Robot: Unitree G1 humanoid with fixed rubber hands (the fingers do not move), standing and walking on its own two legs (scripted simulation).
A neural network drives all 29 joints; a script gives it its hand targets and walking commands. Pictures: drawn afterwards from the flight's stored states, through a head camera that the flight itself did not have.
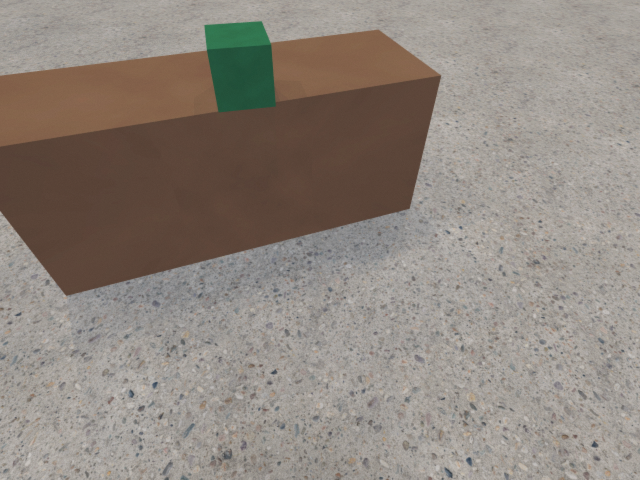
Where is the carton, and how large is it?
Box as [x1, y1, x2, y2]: [204, 21, 275, 111]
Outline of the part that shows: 261,21 204,25 206,46 218,111 275,106 271,48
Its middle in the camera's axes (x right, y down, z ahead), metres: -0.25 -0.56 +1.24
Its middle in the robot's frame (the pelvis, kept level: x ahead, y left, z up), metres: +1.32 +0.21 -0.03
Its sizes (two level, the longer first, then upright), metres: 0.208 0.181 0.188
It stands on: a pedestal, 0.65 m high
